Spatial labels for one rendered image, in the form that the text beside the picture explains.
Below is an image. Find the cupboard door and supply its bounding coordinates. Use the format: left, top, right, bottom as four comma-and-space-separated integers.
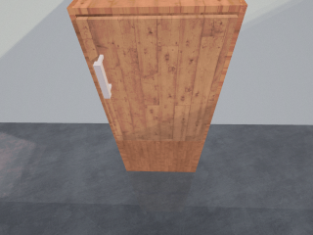
76, 15, 239, 141

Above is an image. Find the handle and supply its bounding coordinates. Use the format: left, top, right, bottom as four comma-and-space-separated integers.
93, 54, 112, 99

